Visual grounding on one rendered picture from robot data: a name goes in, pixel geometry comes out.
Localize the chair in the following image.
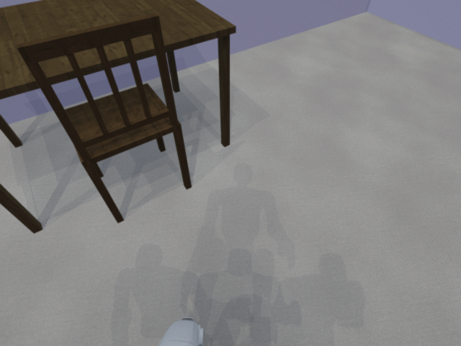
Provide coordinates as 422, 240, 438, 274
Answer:
16, 14, 192, 223

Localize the left robot thigh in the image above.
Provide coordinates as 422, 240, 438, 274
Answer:
158, 320, 204, 346

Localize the table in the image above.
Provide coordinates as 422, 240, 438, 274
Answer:
0, 0, 236, 234

